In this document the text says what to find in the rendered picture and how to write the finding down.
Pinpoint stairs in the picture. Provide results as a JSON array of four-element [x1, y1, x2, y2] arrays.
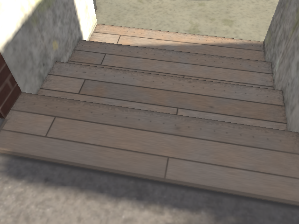
[[37, 23, 288, 131]]

